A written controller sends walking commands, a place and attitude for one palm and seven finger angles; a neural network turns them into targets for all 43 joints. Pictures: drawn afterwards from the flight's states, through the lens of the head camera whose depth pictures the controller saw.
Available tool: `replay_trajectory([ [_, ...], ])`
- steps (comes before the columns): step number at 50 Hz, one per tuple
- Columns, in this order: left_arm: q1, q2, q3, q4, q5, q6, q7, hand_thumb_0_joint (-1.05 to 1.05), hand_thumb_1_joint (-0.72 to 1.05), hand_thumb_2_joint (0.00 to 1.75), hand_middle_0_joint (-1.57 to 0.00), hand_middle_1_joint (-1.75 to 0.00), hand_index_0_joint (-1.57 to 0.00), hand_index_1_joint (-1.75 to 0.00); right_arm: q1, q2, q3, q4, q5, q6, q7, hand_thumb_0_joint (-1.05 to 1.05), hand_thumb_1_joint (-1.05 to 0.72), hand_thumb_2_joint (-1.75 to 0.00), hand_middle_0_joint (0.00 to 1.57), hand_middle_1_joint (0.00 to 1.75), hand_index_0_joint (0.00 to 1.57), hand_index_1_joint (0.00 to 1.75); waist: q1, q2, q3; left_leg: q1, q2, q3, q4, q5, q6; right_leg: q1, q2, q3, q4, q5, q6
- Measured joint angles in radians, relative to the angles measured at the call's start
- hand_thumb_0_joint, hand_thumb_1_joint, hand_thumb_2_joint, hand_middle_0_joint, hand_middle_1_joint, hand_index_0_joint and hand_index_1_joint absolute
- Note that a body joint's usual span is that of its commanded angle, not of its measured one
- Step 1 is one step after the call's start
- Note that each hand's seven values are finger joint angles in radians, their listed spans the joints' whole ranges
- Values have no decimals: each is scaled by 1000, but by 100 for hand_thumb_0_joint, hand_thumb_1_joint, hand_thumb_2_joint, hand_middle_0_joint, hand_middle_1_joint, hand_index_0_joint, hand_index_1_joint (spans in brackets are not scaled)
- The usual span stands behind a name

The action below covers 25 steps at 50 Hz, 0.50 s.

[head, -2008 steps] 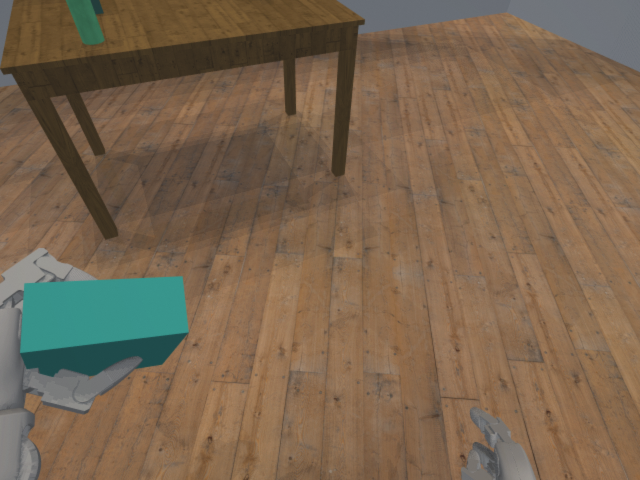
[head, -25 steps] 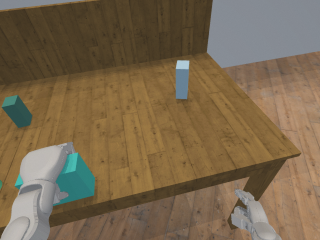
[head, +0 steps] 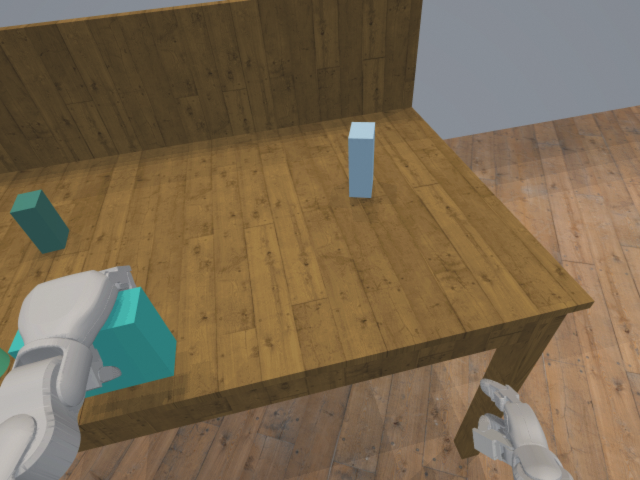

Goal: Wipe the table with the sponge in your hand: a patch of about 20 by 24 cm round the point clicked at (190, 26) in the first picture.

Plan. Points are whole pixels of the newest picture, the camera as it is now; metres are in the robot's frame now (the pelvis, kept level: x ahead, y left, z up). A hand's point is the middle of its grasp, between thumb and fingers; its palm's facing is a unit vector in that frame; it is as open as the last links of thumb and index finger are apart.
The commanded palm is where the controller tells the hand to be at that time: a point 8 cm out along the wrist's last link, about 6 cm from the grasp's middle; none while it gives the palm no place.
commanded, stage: lift the sponge slowly off the table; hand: left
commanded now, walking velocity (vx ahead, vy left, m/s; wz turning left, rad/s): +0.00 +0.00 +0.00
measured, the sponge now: (111, 354) +0.21 +0.31 +0.06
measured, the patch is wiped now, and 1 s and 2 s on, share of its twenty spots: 1.00 1.00 1.00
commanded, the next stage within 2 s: bring the sponge back beside the body in 0.64 s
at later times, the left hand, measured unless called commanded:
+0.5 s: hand (95, 309) +0.23 +0.31 +0.14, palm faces +0.06 -0.06 -1.00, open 9.8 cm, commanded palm +0.20 +0.30 +0.21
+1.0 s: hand (100, 312) +0.23 +0.30 +0.13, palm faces +0.07 -0.07 -0.99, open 9.8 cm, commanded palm +0.19 +0.30 +0.21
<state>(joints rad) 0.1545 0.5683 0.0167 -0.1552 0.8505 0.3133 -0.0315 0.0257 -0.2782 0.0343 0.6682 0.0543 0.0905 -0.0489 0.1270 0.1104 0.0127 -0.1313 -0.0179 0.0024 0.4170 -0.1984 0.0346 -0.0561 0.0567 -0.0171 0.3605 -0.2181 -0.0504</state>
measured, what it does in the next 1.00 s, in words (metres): stands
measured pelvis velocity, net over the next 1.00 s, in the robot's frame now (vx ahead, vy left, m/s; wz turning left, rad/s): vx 0.00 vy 0.00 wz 0.00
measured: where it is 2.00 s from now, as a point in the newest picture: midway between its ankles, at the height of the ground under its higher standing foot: outside the picture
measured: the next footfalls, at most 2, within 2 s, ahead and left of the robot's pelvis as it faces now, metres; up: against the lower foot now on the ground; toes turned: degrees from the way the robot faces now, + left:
none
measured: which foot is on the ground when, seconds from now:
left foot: down 0.00-1.00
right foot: down 0.00-1.00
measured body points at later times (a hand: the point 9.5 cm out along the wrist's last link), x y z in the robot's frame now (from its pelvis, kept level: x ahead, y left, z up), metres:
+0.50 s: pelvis -0.01 -0.01 +0.00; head -0.03 -0.05 +0.45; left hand +0.22 +0.31 +0.19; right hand +0.25 -0.21 -0.08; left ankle +0.02 +0.10 -0.74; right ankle -0.01 -0.09 -0.74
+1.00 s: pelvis +0.00 +0.00 +0.00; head -0.03 -0.04 +0.45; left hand +0.22 +0.30 +0.19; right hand +0.25 -0.20 -0.08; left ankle +0.02 +0.10 -0.74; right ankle -0.01 -0.09 -0.74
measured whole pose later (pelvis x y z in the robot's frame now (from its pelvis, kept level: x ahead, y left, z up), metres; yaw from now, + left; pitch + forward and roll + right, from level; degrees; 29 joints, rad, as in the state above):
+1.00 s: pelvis +0.00 +0.00 +0.00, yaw +0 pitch -5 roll -1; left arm 0.11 0.60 0.02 -0.24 0.82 0.33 -0.10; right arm 0.02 -0.28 0.05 0.65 0.05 0.09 -0.04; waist 0.13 0.12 0.01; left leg -0.15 -0.02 0.00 0.42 -0.19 0.04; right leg -0.08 0.05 -0.01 0.38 -0.22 -0.05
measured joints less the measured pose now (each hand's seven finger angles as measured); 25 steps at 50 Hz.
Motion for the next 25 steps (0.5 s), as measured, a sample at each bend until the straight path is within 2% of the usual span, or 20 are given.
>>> replay_trajectory([
  [10, -47, 4, -12, -5, -3, -20, -17, 0, -52, 110, -76, -139, -79, -137, 0, 5, 5, 3, -2, -13, -1, 1, -90, -90, 20, 30, 20, 30, -3, 4, -1, -1, 3, 2, -7, 9, -5, -7, 2, 2, 4, 4, -5],
  [19, -69, 38, 16, 1, -24, 32, -42, 0, -52, 110, -76, -139, -79, -137, -7, -4, 11, 0, 4, 1, 5, 1, -90, -90, 20, 30, 20, 30, -5, 7, -9, -9, 6, 3, 1, 6, -8, -17, 6, 4, 15, 0, -8],
  [25, -93, 44, 13, 0, -31, 26, -75, 0, -51, 110, -76, -139, -79, -137, -5, -16, 8, -7, 6, -13, -7, 2, -90, -90, 20, 30, 20, 30, -2, 11, -1, -15, 3, -8, 8, 6, -7, -17, 3, -7, 17, -1, -7],
])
